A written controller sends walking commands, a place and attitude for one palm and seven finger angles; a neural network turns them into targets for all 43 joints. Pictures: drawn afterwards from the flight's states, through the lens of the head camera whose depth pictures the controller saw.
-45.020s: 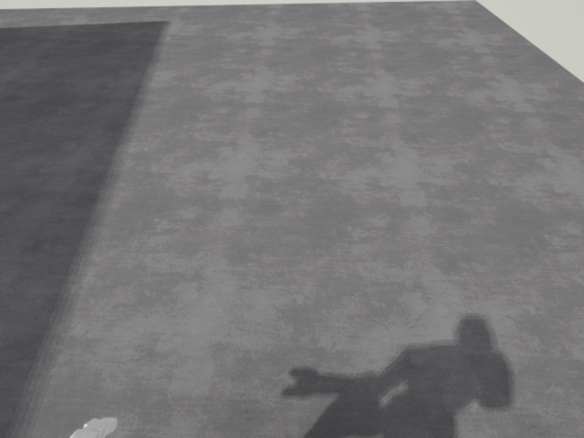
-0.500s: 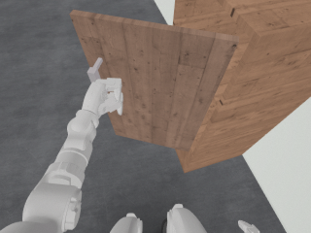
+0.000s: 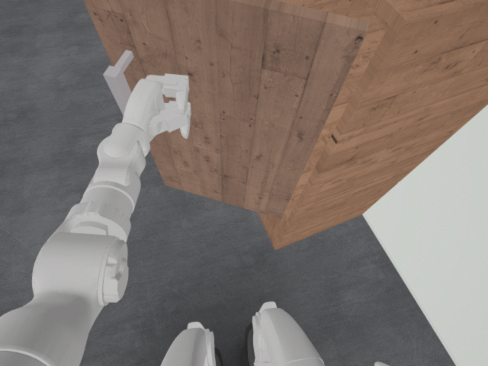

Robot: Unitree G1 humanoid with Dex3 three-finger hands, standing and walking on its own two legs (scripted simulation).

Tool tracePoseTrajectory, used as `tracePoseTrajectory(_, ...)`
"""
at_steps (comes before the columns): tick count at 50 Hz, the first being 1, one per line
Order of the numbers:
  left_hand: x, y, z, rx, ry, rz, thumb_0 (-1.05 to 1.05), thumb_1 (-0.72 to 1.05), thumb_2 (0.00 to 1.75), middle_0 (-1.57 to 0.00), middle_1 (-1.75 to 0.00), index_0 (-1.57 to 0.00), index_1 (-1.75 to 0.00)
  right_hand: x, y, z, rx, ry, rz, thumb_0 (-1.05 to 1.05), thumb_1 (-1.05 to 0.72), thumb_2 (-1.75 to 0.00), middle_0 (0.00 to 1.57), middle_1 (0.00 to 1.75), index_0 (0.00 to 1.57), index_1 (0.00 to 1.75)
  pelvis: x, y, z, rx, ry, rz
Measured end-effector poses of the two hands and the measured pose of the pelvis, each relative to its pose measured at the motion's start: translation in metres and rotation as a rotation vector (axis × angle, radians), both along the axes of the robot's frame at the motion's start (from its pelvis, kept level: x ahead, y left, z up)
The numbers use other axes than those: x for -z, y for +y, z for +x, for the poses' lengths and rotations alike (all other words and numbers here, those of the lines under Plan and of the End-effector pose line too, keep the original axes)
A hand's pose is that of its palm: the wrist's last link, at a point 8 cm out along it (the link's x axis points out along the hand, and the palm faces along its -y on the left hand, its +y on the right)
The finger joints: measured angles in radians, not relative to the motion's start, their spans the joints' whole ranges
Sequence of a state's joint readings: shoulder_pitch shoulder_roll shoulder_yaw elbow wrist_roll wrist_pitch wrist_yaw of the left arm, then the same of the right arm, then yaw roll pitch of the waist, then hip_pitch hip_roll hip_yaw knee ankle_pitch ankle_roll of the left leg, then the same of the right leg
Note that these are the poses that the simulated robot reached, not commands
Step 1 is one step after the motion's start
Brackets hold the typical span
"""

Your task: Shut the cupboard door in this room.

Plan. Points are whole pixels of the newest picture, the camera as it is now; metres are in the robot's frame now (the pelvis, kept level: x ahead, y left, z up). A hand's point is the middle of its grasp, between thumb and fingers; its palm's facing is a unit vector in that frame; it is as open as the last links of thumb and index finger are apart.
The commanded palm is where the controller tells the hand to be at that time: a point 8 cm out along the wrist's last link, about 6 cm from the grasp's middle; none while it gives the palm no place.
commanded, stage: push the door shut along its arc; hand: left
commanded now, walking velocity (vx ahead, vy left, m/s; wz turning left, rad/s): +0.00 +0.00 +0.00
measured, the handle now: (131, 92) +0.55 +0.13 +0.07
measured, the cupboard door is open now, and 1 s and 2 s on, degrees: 51 34 34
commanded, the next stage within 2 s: pull the fist back off the door in 0.52 s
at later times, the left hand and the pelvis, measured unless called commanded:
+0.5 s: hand (199, 96) +0.53 +0.02 +0.07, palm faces -0.48 -0.87 -0.04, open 3.2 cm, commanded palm +0.55 +0.05 +0.08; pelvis +0.00 +0.00 -0.01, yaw +1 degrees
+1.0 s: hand (215, 99) +0.54 -0.01 +0.06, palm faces -0.02 -1.00 -0.03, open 3.1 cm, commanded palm +0.50 +0.06 +0.08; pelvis +0.02 -0.01 +0.00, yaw -1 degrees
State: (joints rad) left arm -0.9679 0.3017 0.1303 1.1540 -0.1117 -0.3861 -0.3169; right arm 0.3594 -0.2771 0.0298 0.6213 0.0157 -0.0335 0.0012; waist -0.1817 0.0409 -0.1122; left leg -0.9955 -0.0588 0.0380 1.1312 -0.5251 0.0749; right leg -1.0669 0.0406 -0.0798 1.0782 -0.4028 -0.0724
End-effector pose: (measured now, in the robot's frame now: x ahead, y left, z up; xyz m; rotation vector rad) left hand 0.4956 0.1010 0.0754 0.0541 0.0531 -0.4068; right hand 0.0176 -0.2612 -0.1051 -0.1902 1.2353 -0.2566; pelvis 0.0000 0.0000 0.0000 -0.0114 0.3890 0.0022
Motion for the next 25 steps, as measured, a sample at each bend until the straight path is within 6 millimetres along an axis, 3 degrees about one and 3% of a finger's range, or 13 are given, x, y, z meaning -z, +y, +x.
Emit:
tracePoseTrajectory(9,0.0,-0.005,0.013,0.023,0.015,0.022,-0.01,0.89,0.93,-1.29,-1.5,-1.3,-1.5,0.002,0.001,-0.014,0.014,0.06,0.004,0.0,-0.91,-0.9,0.2,0.3,0.21,0.3,0.002,-0.002,0.002,-0.006,0.017,-0.005)
tracePoseTrajectory(25,-0.002,-0.025,0.043,0.095,0.037,0.021,0.01,0.95,0.98,-1.29,-1.5,-1.3,-1.5,0.004,-0.009,-0.018,0.009,0.079,-0.049,0.0,-0.91,-0.9,0.2,0.3,0.21,0.3,0.012,-0.005,0.001,-0.019,0.064,-0.019)
